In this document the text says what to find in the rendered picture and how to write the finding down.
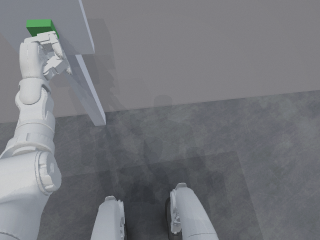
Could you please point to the left robot upper arm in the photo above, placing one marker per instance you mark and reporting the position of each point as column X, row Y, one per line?
column 26, row 183

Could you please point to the panel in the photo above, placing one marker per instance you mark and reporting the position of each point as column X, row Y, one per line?
column 70, row 22

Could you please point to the robot left hand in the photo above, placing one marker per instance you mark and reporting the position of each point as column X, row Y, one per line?
column 35, row 64

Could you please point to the robot right thigh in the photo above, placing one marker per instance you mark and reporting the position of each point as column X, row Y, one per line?
column 194, row 221

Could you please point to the left robot forearm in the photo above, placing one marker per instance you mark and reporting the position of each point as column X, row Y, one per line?
column 35, row 128

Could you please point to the robot right foot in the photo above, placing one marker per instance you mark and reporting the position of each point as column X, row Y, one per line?
column 171, row 236

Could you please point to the button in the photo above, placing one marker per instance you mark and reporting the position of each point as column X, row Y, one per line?
column 37, row 26

